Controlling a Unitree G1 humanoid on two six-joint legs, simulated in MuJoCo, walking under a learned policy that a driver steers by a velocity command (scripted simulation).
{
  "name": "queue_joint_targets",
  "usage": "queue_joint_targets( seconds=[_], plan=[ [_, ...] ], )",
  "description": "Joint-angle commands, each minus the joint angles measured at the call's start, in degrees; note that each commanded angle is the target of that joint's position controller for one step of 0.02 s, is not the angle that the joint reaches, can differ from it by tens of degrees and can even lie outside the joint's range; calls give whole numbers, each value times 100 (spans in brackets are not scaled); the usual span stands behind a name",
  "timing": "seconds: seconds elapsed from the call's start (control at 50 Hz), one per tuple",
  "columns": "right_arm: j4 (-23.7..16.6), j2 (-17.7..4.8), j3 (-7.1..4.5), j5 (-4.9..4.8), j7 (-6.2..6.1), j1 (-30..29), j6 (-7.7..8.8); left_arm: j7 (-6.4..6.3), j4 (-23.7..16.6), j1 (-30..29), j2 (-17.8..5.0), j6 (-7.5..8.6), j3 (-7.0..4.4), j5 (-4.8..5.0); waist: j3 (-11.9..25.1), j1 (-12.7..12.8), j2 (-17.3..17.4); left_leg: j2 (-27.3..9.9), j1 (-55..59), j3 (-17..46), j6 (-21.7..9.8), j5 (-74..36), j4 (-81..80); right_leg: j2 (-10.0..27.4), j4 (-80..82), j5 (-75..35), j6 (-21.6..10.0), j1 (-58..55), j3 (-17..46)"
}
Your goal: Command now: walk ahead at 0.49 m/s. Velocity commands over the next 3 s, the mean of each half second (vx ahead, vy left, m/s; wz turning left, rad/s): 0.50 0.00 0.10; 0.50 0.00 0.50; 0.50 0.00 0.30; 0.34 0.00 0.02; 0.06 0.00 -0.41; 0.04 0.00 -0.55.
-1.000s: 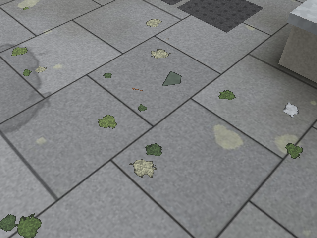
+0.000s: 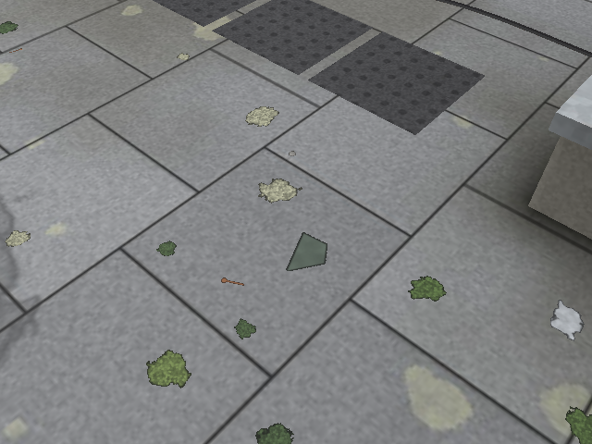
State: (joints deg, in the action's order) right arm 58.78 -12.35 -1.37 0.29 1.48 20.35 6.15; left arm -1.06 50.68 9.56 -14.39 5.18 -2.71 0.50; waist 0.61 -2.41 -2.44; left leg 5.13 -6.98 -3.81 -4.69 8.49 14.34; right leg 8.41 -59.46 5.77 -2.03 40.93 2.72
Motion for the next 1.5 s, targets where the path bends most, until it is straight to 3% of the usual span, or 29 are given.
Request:
queue_joint_targets(
  seconds=[0.02, 0.18, 0.22, 0.26, 0.28, 0.3, 0.32, 0.34, 0.38, 0.42, 0.5, 0.74, 0.8, 0.84, 0.86, 0.88, 0.9, 0.92, 0.98, 1.08, 1.16, 1.26, 1.32, 1.36, 1.38, 1.4, 1.44, 1.46, 1.5],
  plan=[
    [-340, -815, -128, -32, -119, -144, 56, 23, -303, -127, -165, 37, -31, -25, -385, 167, 446, -1542, -425, 981, -846, -983, -871, 44, 1111, -933, 80, -5, -38],
    [-69, -986, -202, -132, -191, 593, -119, 284, -783, -1418, -205, 137, 30, 77, -618, -195, 523, -1947, 968, 966, -658, -963, -370, -322, 2819, -642, -62, -59, -221],
    [-89, -1073, -241, -130, -204, 475, -177, 332, -773, -1147, -351, 180, -24, 77, -430, 34, 643, -2007, 1130, 947, -550, -1767, 41, -491, 3016, -202, -227, -644, -343],
    [-180, -983, -198, -74, -196, 241, -231, 297, -337, 349, -781, 200, -264, 72, 466, 787, 653, -1556, 741, 566, -313, -3379, 1732, -823, 3126, -194, -525, -2728, -581],
    [-354, -781, -93, 26, -190, 250, -212, 239, -104, 1519, -1286, 188, -401, 3, 1401, 1148, 34, -1167, -520, 259, -97, -2004, 3641, 261, 3020, -309, -941, -4620, 664],
    [-338, 62, 133, -44, -121, 1014, -72, 270, 2, 1824, -1596, 156, -452, -71, 2112, 741, -1539, -79, -2848, 390, 237, 1950, 5575, 1534, 3773, 739, -1815, -6473, 3444],
    [-244, -577, -5, -212, -102, 755, 69, 263, -46, 1741, -994, 170, -304, -51, 1993, 936, -956, -312, -3439, 1297, 112, 2314, 6327, 1484, 4121, 1120, -1640, -6313, 3810],
    [-431, -920, -112, -344, -102, 191, 131, 236, -142, 1202, -747, 187, -221, -31, 1133, 835, -649, -590, -3732, 1234, 22, 1810, 6393, 1343, 4187, 684, -1331, -5499, 2786],
    [-526, -847, -178, -245, -199, -261, 64, 263, -250, 390, -449, 218, -125, -60, 413, 457, 22, -1083, -3218, 1057, 75, 910, 5778, 914, 4585, -235, -1028, -3967, 1456],
    [-453, -578, -205, -237, -198, 11, -127, 284, -133, 294, -230, 253, -75, -123, 206, 196, -180, -1245, -2702, 1077, 86, 564, 5435, 621, 4936, -466, -891, -3353, 724],
    [-634, -450, -257, -213, -206, -297, -300, 179, 92, 533, -485, 276, -162, -166, -148, 133, -56, -1236, -3260, 1189, 166, -101, 4978, 577, 5185, -1171, -902, -3240, -89],
    [-1630, -251, -194, -157, 156, -2234, -266, -57, 377, 1232, -787, -23, -254, -34, -701, 647, 43, -1023, -3886, 233, 17, -753, 2434, 874, 4809, -1951, -611, -4790, -1292],
    [-1765, -476, -312, -177, 231, -1913, -292, -103, 251, 954, -1028, -115, -322, 13, -288, 274, -286, -531, -2771, -320, -269, 71, 2361, 869, 3825, -4483, -441, -4832, -1570],
    [-1494, -975, -590, -203, 189, -532, -306, -128, 143, 682, -1153, -176, -342, 52, 494, -528, -317, -74, -766, -413, -622, -41, 1882, 630, 1877, -5078, -219, -4290, -1710],
    [-1292, -1510, -805, -180, 55, 366, -351, -122, 11, 679, -1071, -126, -301, -3, 988, -879, 275, -690, 967, 783, -953, -23, 1549, 320, 78, -3196, 51, -2874, -1707],
    [-1341, -2030, -846, -172, 9, 214, -309, 24, -252, 1274, -62, 68, -17, -167, 1453, -61, 1652, -2154, 2801, 3992, -2007, 348, 1153, -907, -1902, 2591, 347, -306, -1005],
    [-1423, -1637, -727, -86, 15, 520, -260, 121, -432, 666, -508, 359, -74, 93, 2064, -457, 1163, -2467, 3132, 5180, -2191, 766, 285, -1020, -2492, 2781, 219, 398, 245],
    [-1401, -1283, -642, -62, 11, 282, -200, 149, -606, 103, -723, 475, -138, 270, 1234, -478, 890, -2264, 2614, 4243, -1826, 324, 229, -701, -2294, 2207, 51, 864, 294],
    [-1726, -722, -450, -98, 5, -829, -160, 54, -541, 212, -785, 364, -237, -19, 386, 276, 188, -1585, 269, 2559, -1322, -1058, 33, -124, -969, 1258, 115, -286, 242],
    [-1713, -1091, -522, -117, -167, -497, -139, 6, -863, -279, -498, 126, -200, -152, 56, 292, 394, -1229, -623, 1857, -1222, -1854, -212, -249, 643, 265, 505, -450, -39],
    [-1566, -968, -468, -138, -220, -65, -176, 102, -1032, -1013, -288, 167, -92, -93, -5, -104, 691, -960, -610, 1481, -821, -1364, -118, -528, 2352, -1259, 420, -878, -181],
    [-1356, -1022, -455, -135, -220, 338, -192, 247, -1318, -1616, -513, 268, -107, -33, -212, -329, 756, -1494, 433, 2041, -791, -1170, 283, -614, 3013, -948, 122, -504, -104],
    [-1346, -1135, -485, -109, -265, 241, -262, 291, -1295, -1245, -677, 332, -161, -32, -104, -53, 910, -1645, 879, 2164, -644, -2328, 756, -769, 3242, -233, -144, -953, -231],
    [-1483, -1014, -409, -69, -237, -71, -273, 249, -946, 181, -1006, 350, -316, -106, 875, 666, 790, -1149, 330, 1756, -389, -3422, 2315, -605, 3235, -678, -582, -3180, -98],
    [-1575, -762, -307, 41, -230, 131, -234, 225, -826, 1193, -1380, 326, -402, -146, 1749, 905, -26, -567, -994, 1377, -139, -1624, 4111, 458, 3032, -843, -1090, -5035, 1238],
    [-1474, -384, -200, -149, -185, 954, -144, 288, -574, 1550, -1460, 266, -444, -98, 2205, 610, -1721, 159, -2924, 1250, 185, 2370, 5732, 1475, 3787, 390, -1852, -6435, 3718],
    [-1624, -1111, -325, -240, -152, -141, -78, 251, -708, 926, -727, 190, -244, 55, 701, 768, -371, -514, -3842, 1299, 132, 1736, 6178, 1119, 4269, 1484, -1332, -5211, 2973],
    [-1699, -1037, -313, -159, -161, -473, -70, 256, -782, 567, -685, 154, -197, -17, 265, 600, 108, -771, -3623, 1079, 156, 1283, 5893, 900, 4443, 856, -1230, -4360, 2394],
    [-1720, -872, -342, -70, -162, -432, -101, 281, -788, 335, -553, 164, -132, -111, 71, 289, 17, -1070, -3117, 991, 204, 893, 5324, 536, 4709, -43, -1153, -3541, 1725]
  ],
)
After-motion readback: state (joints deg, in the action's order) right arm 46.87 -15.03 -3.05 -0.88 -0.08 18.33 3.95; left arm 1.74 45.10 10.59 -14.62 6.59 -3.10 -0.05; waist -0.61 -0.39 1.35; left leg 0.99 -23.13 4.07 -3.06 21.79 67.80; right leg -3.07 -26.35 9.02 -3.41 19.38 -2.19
